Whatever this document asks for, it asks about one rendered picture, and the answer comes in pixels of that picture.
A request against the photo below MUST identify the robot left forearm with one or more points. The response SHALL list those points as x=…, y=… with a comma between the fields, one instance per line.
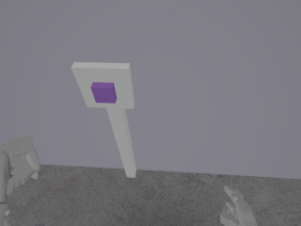
x=5, y=209

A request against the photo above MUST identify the button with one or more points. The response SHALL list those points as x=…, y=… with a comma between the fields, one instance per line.
x=104, y=92

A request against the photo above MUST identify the panel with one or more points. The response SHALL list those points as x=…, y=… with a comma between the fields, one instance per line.
x=85, y=74

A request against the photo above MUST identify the right robot hand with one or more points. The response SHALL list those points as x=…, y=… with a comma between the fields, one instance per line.
x=239, y=214

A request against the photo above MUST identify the left robot hand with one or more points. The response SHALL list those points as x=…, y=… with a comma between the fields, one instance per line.
x=22, y=156

